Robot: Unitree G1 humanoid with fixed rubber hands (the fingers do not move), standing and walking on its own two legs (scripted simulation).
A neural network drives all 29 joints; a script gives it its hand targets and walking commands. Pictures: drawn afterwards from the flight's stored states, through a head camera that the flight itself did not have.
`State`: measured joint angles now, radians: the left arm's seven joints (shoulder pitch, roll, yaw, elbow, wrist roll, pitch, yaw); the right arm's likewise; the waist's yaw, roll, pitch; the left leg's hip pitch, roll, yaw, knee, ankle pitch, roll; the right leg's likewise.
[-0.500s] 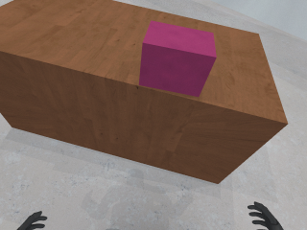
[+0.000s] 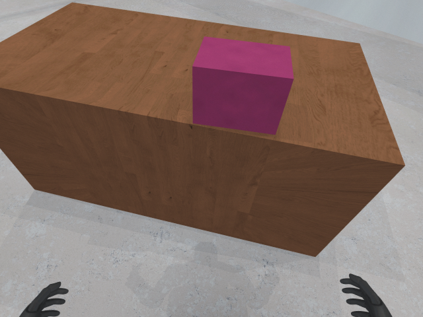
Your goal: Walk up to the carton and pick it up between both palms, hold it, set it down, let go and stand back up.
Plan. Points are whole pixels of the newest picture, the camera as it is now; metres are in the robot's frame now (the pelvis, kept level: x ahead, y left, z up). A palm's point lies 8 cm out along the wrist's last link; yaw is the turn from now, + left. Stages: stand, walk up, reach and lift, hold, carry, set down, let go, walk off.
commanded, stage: walk up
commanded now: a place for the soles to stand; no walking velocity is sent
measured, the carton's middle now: (240, 85) +0.72 -0.05 +0.05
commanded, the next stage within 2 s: none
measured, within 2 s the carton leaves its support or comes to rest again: neither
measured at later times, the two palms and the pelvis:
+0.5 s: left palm out of the picture +0.10 +0.31 -0.04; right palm (373, 284) +0.22 -0.33 -0.08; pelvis +0.09 -0.03 +0.02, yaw +1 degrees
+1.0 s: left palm (50, 269) +0.21 +0.35 -0.11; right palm (352, 241) +0.28 -0.28 -0.02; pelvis +0.17 +0.04 +0.01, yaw +1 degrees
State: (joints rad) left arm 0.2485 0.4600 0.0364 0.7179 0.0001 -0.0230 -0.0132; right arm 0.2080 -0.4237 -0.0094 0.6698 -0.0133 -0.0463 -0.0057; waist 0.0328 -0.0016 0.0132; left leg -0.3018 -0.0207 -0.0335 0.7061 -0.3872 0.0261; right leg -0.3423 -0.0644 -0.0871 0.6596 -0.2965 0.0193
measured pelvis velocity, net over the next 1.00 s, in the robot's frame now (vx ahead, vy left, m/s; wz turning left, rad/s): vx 0.17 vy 0.04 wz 0.01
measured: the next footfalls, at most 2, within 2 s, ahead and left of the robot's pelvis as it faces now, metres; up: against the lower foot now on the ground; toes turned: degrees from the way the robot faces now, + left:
left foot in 0.68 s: +0.27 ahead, +0.11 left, +0.00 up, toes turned -1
right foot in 1.28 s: +0.29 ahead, -0.13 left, +0.00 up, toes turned +0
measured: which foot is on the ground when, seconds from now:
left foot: down 0.00-0.26, up 0.28-0.66, down 0.68-1.00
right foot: down 0.00-0.72, up 0.74-1.00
